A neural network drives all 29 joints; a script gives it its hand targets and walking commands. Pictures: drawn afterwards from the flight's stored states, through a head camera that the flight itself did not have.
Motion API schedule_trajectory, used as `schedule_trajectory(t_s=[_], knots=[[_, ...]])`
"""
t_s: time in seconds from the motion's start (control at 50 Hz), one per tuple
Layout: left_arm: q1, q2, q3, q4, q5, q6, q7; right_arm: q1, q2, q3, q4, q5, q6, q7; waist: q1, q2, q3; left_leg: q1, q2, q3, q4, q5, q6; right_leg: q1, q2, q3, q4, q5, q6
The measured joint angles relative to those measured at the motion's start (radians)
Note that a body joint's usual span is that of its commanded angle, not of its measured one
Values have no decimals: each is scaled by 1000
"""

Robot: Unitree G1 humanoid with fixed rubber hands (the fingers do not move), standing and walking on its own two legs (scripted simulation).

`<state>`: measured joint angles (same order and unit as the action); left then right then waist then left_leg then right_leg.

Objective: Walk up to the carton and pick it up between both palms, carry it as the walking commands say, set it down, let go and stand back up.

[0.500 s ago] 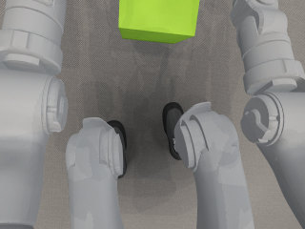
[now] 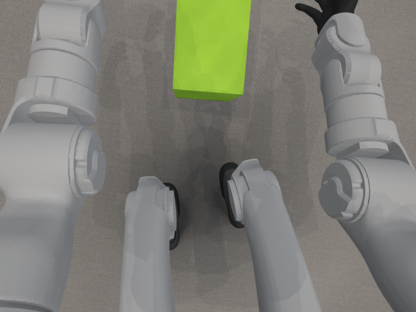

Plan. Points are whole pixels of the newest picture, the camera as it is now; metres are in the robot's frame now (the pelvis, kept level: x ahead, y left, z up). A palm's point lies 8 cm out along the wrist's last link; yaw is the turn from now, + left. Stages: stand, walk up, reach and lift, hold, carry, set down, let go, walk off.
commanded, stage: set down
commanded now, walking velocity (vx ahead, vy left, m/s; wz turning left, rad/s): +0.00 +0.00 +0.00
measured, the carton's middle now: (208, 47) +0.57 -0.07 -0.39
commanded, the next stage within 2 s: let go in 0.68 s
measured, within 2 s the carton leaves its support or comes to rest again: neither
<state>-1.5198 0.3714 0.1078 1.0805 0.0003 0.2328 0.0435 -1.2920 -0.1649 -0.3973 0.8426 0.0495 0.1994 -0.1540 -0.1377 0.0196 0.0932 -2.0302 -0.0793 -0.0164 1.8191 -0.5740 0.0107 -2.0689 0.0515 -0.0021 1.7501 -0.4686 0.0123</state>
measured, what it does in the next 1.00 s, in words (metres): rises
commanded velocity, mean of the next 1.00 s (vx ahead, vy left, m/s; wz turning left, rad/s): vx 0.00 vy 0.00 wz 0.00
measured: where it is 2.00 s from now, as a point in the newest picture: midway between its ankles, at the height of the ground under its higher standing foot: (202, 216)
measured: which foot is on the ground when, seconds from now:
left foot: down 0.00-1.00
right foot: down 0.00-1.00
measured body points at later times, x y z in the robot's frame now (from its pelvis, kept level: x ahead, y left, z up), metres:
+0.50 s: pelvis +0.02 +0.00 +0.14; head +0.34 +0.00 +0.45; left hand +0.61 +0.11 +0.04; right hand +0.52 -0.24 +0.04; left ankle +0.08 +0.10 -0.45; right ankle +0.12 -0.11 -0.45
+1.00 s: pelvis +0.06 -0.01 +0.22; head +0.35 -0.01 +0.56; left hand +0.54 +0.13 +0.08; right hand +0.47 -0.24 +0.09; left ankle +0.08 +0.10 -0.45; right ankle +0.12 -0.11 -0.45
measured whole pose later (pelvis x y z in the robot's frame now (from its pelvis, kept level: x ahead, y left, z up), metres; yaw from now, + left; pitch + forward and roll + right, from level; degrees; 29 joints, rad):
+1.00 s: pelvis +0.06 -0.01 +0.22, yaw +1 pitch +41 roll -1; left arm -0.88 0.12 0.26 0.71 0.20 0.15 0.12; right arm -0.71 -0.09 -0.34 0.59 -0.13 0.12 0.03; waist -0.10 0.02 -0.01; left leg -1.26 -0.06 -0.09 0.86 -0.30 -0.01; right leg -1.29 0.06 0.02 0.80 -0.22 -0.02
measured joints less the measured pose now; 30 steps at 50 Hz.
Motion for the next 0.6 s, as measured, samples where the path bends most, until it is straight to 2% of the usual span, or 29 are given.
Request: schedule_trajectory(t_s=[0.34, 0.6], knots=[[114, -44, 69, -66, 72, 14, -18, 136, 38, -18, -103, -31, 18, 31, -11, 7, -88, 251, -2, -26, -354, 90, -5, 258, 2, 12, -348, 77, -4], [182, -80, 132, -71, 141, -18, -49, 205, 88, -78, -133, -118, -5, 59, -8, 3, -84, 508, 3, -41, -676, 199, -5, 518, 0, 27, -669, 181, -7]])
